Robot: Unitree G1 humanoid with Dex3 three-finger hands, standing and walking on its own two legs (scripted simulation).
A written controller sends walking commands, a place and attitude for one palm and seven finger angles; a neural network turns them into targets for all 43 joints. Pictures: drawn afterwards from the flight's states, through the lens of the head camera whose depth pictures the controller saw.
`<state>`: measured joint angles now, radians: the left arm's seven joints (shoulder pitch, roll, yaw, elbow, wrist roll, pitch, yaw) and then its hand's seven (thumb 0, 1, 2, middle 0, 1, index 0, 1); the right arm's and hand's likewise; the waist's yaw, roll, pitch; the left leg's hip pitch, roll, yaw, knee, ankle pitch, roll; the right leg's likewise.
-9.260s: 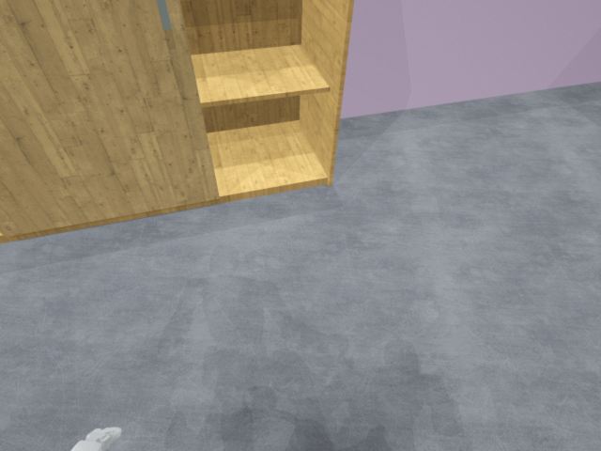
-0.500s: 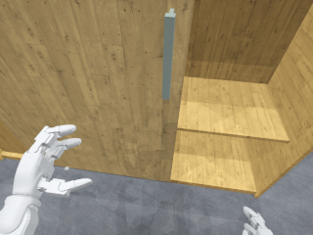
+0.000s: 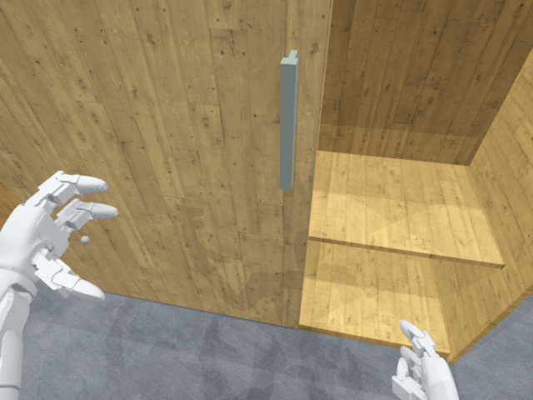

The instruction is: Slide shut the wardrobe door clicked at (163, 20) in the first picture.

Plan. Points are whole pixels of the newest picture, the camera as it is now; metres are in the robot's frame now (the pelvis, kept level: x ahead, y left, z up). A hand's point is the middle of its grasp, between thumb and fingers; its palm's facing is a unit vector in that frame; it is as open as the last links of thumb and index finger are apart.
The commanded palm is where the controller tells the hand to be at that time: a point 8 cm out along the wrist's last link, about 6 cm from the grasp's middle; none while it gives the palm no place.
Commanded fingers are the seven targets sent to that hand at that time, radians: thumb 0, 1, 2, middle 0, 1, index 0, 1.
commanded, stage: raise the hand with hooked fingers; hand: left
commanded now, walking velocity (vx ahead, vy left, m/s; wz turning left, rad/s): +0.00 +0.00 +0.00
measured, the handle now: (289, 126) +0.52 +0.02 +0.17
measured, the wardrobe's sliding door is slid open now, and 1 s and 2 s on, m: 0.53 0.53 0.53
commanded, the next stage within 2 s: move the hooked fingers beside the handle in 0.60 s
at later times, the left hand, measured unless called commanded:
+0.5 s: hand (73, 210) +0.28 +0.28 +0.18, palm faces +0.05 -0.99 -0.09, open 14.0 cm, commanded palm +0.25 +0.32 +0.18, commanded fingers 0.00 -0.50 0.30 -0.30 -1.20 -0.30 -1.20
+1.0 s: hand (125, 197) +0.32 +0.23 +0.18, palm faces -0.07 -0.99 -0.07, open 14.0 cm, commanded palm +0.30 +0.28 +0.17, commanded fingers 0.00 -0.50 0.30 -0.30 -1.20 -0.30 -1.20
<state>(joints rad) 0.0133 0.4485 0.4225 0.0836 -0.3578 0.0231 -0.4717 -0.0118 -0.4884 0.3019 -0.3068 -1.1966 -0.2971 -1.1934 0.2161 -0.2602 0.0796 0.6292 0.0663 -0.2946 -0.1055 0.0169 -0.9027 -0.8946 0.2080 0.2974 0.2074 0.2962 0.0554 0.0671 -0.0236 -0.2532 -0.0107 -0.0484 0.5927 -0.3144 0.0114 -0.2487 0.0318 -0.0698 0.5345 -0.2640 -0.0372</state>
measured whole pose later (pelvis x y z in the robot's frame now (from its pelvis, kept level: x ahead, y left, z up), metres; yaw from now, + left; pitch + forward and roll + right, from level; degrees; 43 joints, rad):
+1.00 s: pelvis +0.00 +0.01 +0.01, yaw +0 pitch -1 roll -1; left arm -0.22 0.39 0.32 0.20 -0.31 0.05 -0.41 -0.01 -0.50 0.30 -0.31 -1.21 -0.30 -1.20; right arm 0.22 -0.26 0.07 0.66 0.07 -0.27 -0.11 0.02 -0.90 -0.89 0.21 0.30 0.21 0.30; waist 0.03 0.06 -0.01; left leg -0.22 -0.03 -0.03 0.51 -0.28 0.03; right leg -0.22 0.01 -0.05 0.48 -0.24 -0.02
